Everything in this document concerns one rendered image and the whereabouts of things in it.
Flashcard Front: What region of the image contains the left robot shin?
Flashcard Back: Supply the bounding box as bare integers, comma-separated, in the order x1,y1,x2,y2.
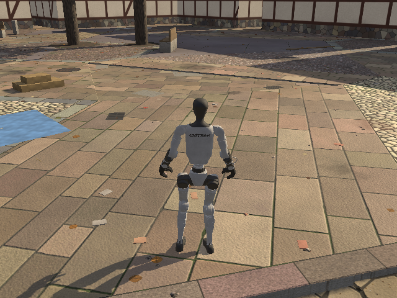
177,201,187,244

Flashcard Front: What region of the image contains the left robot upper arm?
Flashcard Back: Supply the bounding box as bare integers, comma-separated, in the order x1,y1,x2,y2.
168,125,187,158

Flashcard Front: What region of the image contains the robot right forearm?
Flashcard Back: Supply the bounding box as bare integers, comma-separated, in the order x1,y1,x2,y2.
223,149,234,170

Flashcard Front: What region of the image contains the robot right hand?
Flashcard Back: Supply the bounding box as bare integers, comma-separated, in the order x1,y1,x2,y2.
222,167,236,179

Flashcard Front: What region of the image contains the left robot thigh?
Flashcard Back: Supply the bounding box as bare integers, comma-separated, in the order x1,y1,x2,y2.
177,173,190,212

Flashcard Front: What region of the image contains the robot left forearm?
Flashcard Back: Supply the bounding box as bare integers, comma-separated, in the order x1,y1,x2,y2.
161,149,173,168

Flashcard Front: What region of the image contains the right robot upper arm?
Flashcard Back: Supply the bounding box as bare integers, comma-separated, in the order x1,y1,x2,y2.
213,125,229,159

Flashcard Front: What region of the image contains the robot left hand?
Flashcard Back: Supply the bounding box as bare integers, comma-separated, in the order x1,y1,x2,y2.
159,165,173,178

